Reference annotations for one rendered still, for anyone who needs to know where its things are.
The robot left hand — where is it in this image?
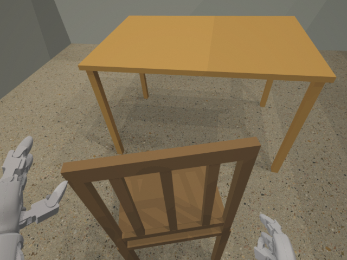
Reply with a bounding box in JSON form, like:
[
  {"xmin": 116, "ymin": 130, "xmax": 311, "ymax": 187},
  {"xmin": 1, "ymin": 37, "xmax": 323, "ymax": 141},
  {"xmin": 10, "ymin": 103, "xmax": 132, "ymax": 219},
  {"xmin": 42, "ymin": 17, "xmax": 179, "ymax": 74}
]
[{"xmin": 0, "ymin": 136, "xmax": 68, "ymax": 234}]

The table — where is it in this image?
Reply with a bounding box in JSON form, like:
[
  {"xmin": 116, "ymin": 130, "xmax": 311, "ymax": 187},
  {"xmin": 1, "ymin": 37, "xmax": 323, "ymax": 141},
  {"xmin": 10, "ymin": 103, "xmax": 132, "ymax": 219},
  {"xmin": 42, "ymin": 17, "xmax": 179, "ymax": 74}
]
[{"xmin": 78, "ymin": 16, "xmax": 336, "ymax": 173}]

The chair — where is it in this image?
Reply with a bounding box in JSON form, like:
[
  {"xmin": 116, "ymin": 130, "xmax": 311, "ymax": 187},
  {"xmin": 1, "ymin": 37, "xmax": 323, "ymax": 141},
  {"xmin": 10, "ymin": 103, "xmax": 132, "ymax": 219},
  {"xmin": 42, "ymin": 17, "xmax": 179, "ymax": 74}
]
[{"xmin": 61, "ymin": 137, "xmax": 261, "ymax": 260}]

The left robot forearm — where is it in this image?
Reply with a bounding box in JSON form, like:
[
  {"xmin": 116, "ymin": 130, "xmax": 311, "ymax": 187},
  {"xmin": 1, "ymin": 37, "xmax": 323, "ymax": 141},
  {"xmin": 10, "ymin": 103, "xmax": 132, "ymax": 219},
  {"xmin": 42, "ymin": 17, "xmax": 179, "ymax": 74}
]
[{"xmin": 0, "ymin": 233, "xmax": 24, "ymax": 260}]

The robot right hand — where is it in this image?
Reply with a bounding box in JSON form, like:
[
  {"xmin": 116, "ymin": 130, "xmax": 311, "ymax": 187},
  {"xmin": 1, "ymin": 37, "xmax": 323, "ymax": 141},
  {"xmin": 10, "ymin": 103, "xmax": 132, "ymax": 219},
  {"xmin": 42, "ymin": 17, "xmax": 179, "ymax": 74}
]
[{"xmin": 254, "ymin": 213, "xmax": 296, "ymax": 260}]

